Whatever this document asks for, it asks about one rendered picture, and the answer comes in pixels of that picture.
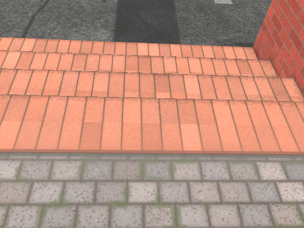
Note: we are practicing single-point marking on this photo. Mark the stairs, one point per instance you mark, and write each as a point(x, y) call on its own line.
point(85, 68)

